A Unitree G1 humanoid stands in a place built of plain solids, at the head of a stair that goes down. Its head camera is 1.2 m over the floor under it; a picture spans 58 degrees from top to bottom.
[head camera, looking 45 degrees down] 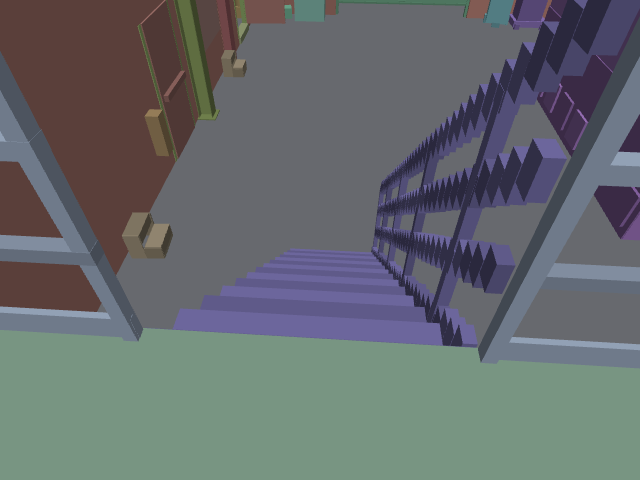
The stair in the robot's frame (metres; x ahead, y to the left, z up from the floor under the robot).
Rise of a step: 0.21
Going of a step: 0.23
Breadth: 1.07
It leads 4 degrees to the right of straight ahead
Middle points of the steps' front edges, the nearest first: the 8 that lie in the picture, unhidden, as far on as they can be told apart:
0.76 0.04 0.00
0.99 0.02 -0.21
1.21 0.01 -0.41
1.44 -0.01 -0.62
1.67 -0.02 -0.83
1.89 -0.04 -1.03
2.12 -0.05 -1.24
2.35 -0.07 -1.45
